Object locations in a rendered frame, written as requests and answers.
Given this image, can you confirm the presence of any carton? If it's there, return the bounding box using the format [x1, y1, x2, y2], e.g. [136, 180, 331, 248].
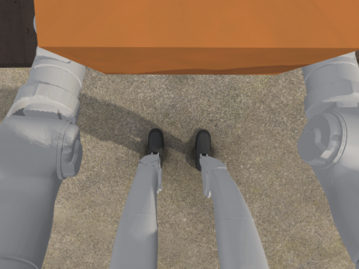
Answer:
[34, 0, 359, 75]

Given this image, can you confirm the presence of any right robot upper arm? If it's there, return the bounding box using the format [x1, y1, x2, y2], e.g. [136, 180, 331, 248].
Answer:
[297, 110, 359, 269]

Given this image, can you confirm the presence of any left robot upper arm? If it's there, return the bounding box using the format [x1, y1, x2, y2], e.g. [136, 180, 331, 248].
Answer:
[0, 115, 82, 269]

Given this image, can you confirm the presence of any robot left foot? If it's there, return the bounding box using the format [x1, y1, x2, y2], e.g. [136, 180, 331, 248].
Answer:
[148, 128, 164, 168]

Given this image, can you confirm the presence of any robot right forearm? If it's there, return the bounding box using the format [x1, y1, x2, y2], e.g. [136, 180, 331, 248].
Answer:
[301, 52, 359, 120]

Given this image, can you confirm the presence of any robot left forearm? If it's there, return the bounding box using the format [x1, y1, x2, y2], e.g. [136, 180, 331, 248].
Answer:
[0, 16, 86, 129]

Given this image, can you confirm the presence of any right robot shin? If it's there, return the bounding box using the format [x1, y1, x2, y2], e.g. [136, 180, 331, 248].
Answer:
[200, 154, 229, 182]

